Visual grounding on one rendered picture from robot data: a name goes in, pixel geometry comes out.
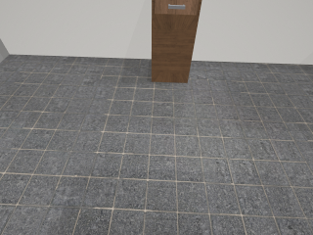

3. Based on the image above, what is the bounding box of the drawer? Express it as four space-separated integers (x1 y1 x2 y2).
155 0 199 16

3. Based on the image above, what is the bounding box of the cabinet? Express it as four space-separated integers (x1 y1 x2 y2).
152 0 202 83

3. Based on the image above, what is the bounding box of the handle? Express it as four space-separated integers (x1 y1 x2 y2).
168 4 186 10

